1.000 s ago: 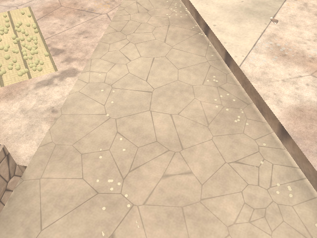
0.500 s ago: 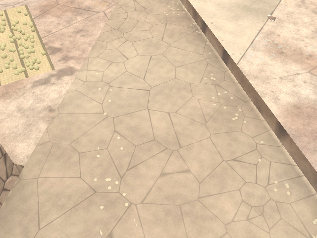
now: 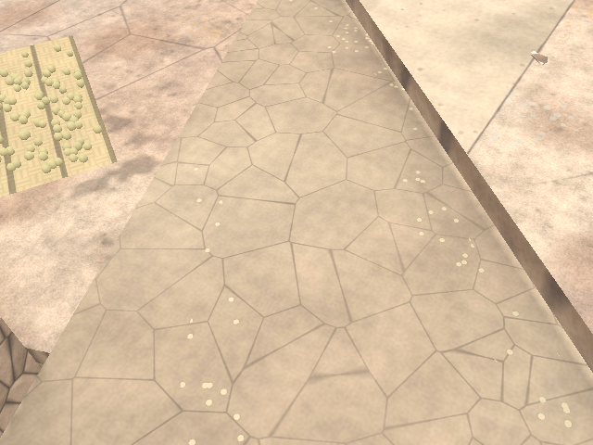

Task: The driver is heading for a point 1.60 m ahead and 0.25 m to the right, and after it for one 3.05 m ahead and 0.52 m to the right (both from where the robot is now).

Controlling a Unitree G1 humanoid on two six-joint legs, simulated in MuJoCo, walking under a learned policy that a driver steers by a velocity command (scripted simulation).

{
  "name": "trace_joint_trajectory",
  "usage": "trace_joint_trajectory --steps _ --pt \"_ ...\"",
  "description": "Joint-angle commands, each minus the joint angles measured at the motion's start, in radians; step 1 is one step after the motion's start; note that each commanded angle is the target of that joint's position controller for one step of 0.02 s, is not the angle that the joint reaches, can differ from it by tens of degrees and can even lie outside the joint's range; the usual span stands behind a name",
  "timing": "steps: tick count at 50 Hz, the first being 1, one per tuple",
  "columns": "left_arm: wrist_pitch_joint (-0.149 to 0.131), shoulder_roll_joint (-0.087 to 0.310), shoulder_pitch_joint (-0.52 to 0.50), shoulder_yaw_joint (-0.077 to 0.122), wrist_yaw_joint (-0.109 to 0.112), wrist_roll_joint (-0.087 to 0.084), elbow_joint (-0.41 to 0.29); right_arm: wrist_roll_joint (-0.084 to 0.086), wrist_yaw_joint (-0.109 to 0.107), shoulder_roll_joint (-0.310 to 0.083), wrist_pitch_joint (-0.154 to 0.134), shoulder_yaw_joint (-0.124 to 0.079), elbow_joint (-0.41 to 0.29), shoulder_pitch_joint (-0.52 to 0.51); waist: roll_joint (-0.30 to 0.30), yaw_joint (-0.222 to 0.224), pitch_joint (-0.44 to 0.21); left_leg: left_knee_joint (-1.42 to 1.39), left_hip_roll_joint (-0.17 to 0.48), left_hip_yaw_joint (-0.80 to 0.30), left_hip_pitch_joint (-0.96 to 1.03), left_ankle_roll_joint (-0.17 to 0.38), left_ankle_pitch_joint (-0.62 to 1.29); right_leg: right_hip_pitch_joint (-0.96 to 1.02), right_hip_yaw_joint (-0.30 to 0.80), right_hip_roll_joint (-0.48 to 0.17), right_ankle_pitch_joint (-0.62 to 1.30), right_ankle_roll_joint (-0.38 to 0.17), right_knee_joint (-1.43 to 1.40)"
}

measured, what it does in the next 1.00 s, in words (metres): walks ahead, turning right: left foot, then right foot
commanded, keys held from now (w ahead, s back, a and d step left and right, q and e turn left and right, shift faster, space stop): w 0.42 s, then w+e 0.58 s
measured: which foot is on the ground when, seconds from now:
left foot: up 0.00-0.22, down 0.24-0.78, up 0.80-1.00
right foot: down 0.00-0.24, up 0.26-0.78, down 0.80-1.00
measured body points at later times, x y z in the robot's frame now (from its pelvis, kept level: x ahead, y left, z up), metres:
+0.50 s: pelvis +0.28 +0.05 +0.00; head +0.30 +0.05 +0.45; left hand +0.41 +0.32 -0.12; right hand +0.29 -0.21 -0.14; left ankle +0.28 +0.13 -0.75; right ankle +0.36 -0.12 -0.67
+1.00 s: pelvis +0.58 -0.05 +0.00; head +0.61 -0.06 +0.45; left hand +0.72 +0.20 -0.12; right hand +0.65 -0.34 -0.12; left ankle +0.64 +0.12 -0.67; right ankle +0.58 -0.11 -0.75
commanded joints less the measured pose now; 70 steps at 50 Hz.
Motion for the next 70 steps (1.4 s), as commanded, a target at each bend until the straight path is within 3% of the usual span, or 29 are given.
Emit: trace_joint_trajectory --steps 1,8,11,12,13,14,15,17,19,24,29,34,37,39,40,41,42,43,45,49,54,61,63,64,65,66,67,68,70 --pt "0.005 0.146 0.036 0.017 0.02 0.006 -0.045 -0.004 0.011 0.019 -0.006 0.017 -0.106 -0.183 -0.096 0.01 0.163 -0.227 -0.001 0.022 -0.142 -0.027 0.112 -0.039 0.14 -0.213 0.355 -0.117 -0.14" --pt "0.005 0.197 0.048 0.044 0.028 -0.016 -0.043 0.005 0.035 -0.05 -0.014 0.013 -0.181 -0.304 -0.129 -0.027 0.162 -0.488 -0.057 0.032 0.031 0.03 0.168 0.056 0.084 -0.275 0.565 -0.099 -0.096" --pt "0.026 0.214 -0.002 0.052 0.025 -0.001 -0.064 0.009 0.023 -0.149 -0.011 -0.043 -0.093 0.024 -0.17 -0.203 -0.071 -0.481 -0.131 0.069 0.473 0.096 0.127 0.03 0.028 -0.232 0.997 -0.046 0.315" --pt "0.026 0.186 -0.014 0.038 0.02 0.012 -0.093 -0.003 0.012 -0.216 -0.003 -0.063 -0.053 0.207 -0.081 -0.263 -0.201 -0.465 0.051 -0.147 0.793 0.158 0.054 -0.217 0.012 -0.182 0.702 -0.018 0.628" --pt "0.003 0.004 0.135 -0.009 0.002 0.001 -0.097 -0.022 0.018 -0.276 -0.002 -0.071 -0.027 0.286 0.222 -0.165 -0.396 -0.618 0.322 -0.696 1.099 0.344 -0.202 -0.568 0.062 0.03 -0.151 0.041 1.016" --pt "-0.029 0.097 0.049 0.012 -0.003 -0.03 -0.095 -0.017 0.02 -0.178 -0.003 -0.045 -0.023 0.245 0.16 -0.195 -0.341 -0.753 0.293 -0.81 1.034 0.306 -0.271 -0.677 0.195 0.009 -0.252 0.014 1.153" --pt "-0.046 0.162 -0.069 0.032 -0.003 -0.059 -0.142 -0.012 0.018 -0.133 -0.009 -0.031 -0.037 0.133 0.132 -0.164 -0.153 -0.767 0.264 -0.636 0.875 0.252 -0.196 -0.756 0.161 -0.044 -0.183 -0.005 1.172" --pt "-0.047 0.179 -0.157 0.048 0.017 -0.04 -0.159 -0.026 0.027 -0.073 -0.022 -0.012 -0.065 -0.015 -0.021 -0.088 -0.033 -0.81 0.193 -0.384 0.56 0.2 0.063 -0.648 0.126 -0.136 -0.03 -0.01 1.066" --pt "-0.017 0.133 -0.105 0.052 0.022 -0.029 -0.152 -0.036 0.031 -0.042 -0.027 -0.002 -0.044 -0.019 0.023 -0.031 -0.015 -0.865 0.14 -0.272 0.432 0.19 0.092 -0.543 0.128 -0.174 0.006 -0.01 0.991" --pt "0.012 0.138 -0.251 0.061 0.023 -0.019 -0.214 -0.037 -0.002 -0.111 -0.03 -0.013 -0.003 0.059 0.021 -0.036 0.074 -0.948 0.139 -0.149 0.391 0.199 0.119 -0.683 0.107 -0.207 0.164 0.031 0.775" --pt "0.004 0.119 -0.43 0.048 -0.003 -0.023 -0.269 -0.032 -0.022 -0.137 -0.024 -0.015 0.01 0.129 0.011 -0.096 0.086 -0.953 0.113 -0.006 0.466 0.14 0.18 -0.673 0.061 -0.154 0.403 0.021 0.479" --pt "0.005 0.12 -0.559 0.039 -0.038 -0.027 -0.343 -0.022 -0.025 -0.148 0.001 -0.019 0.037 0.204 0.001 -0.135 0.119 -0.885 0.176 0.053 0.681 0.114 0.231 -0.746 0.036 -0.125 0.331 -0.011 0.359" --pt "0.005 0.156 -0.527 0.053 -0.06 -0.027 -0.375 -0.019 -0.032 -0.184 0.025 -0.03 0.017 0.17 0.041 -0.09 0.073 -0.726 0.196 0.098 0.746 0.081 0.594 -0.644 -0.036 -0.066 0.174 -0.056 0.347" --pt "0.01 0.238 -0.278 0.101 -0.058 -0.029 -0.324 -0.025 -0.042 -0.188 0.045 -0.029 -0.011 0.137 0.044 0.043 -0.076 -0.378 0.146 0.158 0.672 0.034 0.834 -0.304 -0.081 0.027 0.173 -0.108 0.305" --pt "0.018 0.336 -0.104 0.137 -0.04 -0.026 -0.296 -0.039 -0.045 -0.165 0.039 -0.015 -0.042 0.149 -0.071 0.102 -0.19 -0.049 0.102 0.173 0.418 -0.009 0.566 0.016 0.164 -0.115 0.169 -0.179 0.286" --pt "0.014 0.421 -0.096 0.148 -0.039 -0.026 -0.299 -0.058 -0.021 -0.002 0.001 0.036 -0.082 0.254 -0.311 -0.006 -0.31 0.293 -0.127 0.067 -0.034 -0.067 -0.34 0.368 0.754 -0.361 -0.001 -0.378 0.161" --pt "0.011 0.321 -0.056 0.122 -0.035 -0.017 -0.305 -0.015 -0.004 -0.114 -0.046 0.013 -0.091 0.151 -0.208 0.063 -0.359 0.391 -0.109 -0.121 -0.158 -0.04 -0.381 0.419 0.862 -0.37 -0.058 -0.363 0.046" --pt "0.006 0.274 -0.109 0.109 -0.03 -0.011 -0.309 0.017 0.002 -0.156 -0.069 0.001 -0.126 0.056 -0.178 0.064 -0.212 0.375 -0.057 -0.121 -0.234 -0.012 -0.293 0.324 0.701 -0.333 0.033 -0.306 0.046" --pt "0.004 0.222 -0.259 0.091 -0.029 -0.007 -0.358 -0.014 -0.011 -0.151 -0.072 -0.005 -0.127 0.015 -0.007 -0.017 -0.085 0.207 0.02 -0.11 -0.116 -0.014 -0.166 0.016 0.478 -0.257 0.262 -0.255 0.025" --pt "0.002 0.237 -0.279 0.09 -0.015 -0.011 -0.379 -0.041 -0.017 -0.113 -0.02 -0.013 -0.154 0.027 -0.038 -0.082 -0.027 0.012 0.035 -0.089 0.006 -0.073 -0.096 -0.208 0.347 -0.197 0.412 -0.257 -0.043" --pt "0.009 0.256 -0.202 0.095 0.012 -0.019 -0.361 -0.042 -0.013 -0.069 -0.018 0.004 -0.21 -0.153 -0.087 -0.017 0.015 -0.392 -0.025 -0.053 0.057 -0.099 0.256 -0.264 0.231 -0.116 0.322 -0.183 -0.045" --pt "0.016 0.257 -0.111 0.092 0.016 -0.017 -0.305 -0.029 0.014 -0.119 -0.042 -0.003 -0.272 -0.267 -0.119 0.021 0.048 -0.552 -0.043 -0.065 0.033 -0.033 0.209 -0.044 0.331 -0.222 0.317 -0.153 0.051" --pt "0.027 0.267 -0.127 0.095 0.019 -0.014 -0.305 -0.027 0.016 -0.14 -0.049 -0.013 -0.263 -0.205 -0.139 -0.018 0.026 -0.577 -0.065 -0.036 0.114 0.001 0.128 -0.001 0.336 -0.226 0.487 -0.134 0.123" --pt "0.031 0.256 -0.144 0.089 0.019 -0.011 -0.313 -0.03 0.012 -0.166 -0.052 -0.028 -0.233 -0.102 -0.132 -0.07 -0.038 -0.601 -0.084 -0.014 0.262 0.03 0.143 -0.008 0.302 -0.181 0.638 -0.113 0.231" --pt "0.031 0.23 -0.164 0.074 0.017 -0.002 -0.333 -0.041 0.008 -0.206 -0.054 -0.042 -0.205 0.059 -0.103 -0.143 -0.17 -0.548 0.009 -0.101 0.523 0.089 0.19 -0.12 0.26 -0.131 0.604 -0.084 0.441" --pt "0.016 0.166 -0.065 0.052 0.013 -0.004 -0.341 -0.049 0.004 -0.288 -0.046 -0.067 -0.182 0.214 0.095 -0.148 -0.327 -0.54 0.22 -0.441 0.923 0.229 0.137 -0.465 0.169 0.008 0.276 -0.008 0.799" --pt "0.003 0.16 -0.011 0.043 0.01 -0.023 -0.329 -0.022 0.013 -0.251 -0.034 -0.062 -0.143 0.269 0.279 -0.145 -0.373 -0.686 0.326 -0.764 1.036 0.3 -0.07 -0.698 0.181 0.066 -0.284 0.019 1.006" --pt "-0.004 0.249 -0.101 0.062 0.007 -0.041 -0.34 -0.005 0.013 -0.181 -0.03 -0.041 -0.157 0.211 0.151 -0.158 -0.215 -0.722 0.295 -0.702 0.925 0.247 -0.227 -0.8 0.221 -0.001 -0.244 0.008 1.081" --pt "-0.007 0.248 -0.253 0.063 0.006 -0.02 -0.378 -0.026 0.012 -0.128 -0.017 -0.019 -0.185 0.075 0.008 -0.116 -0.018 -0.782 0.211 -0.465 0.629 0.19 -0.108 -0.777 0.143 -0.092 -0.088 0.006 0.99"
Keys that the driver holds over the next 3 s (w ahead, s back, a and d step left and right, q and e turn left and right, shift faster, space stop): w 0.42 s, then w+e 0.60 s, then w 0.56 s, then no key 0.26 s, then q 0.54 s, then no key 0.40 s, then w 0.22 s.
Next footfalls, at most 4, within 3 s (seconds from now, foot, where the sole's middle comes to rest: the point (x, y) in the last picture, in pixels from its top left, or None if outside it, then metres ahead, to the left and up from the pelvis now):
0.24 left None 0.32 0.14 -0.78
0.80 right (389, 404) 0.62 -0.12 -0.78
1.30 left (342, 285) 0.96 -0.01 -0.78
1.78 right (449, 241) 1.12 -0.32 -0.78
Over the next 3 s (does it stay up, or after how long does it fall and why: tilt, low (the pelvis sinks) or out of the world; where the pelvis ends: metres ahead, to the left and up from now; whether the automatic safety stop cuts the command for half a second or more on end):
stays up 1.12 -0.15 -0.01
